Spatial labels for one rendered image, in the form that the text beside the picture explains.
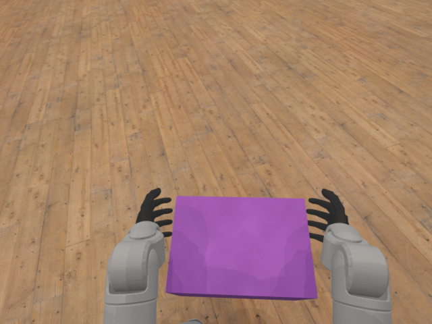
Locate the right robot forearm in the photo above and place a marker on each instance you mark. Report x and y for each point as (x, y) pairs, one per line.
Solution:
(360, 284)

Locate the left robot hand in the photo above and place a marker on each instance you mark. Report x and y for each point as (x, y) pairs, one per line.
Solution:
(146, 210)

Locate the carton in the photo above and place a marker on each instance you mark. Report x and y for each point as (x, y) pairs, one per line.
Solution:
(241, 247)

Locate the right robot hand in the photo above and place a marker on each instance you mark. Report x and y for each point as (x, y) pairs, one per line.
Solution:
(336, 212)

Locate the left robot forearm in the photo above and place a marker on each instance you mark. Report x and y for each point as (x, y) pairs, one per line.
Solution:
(132, 277)

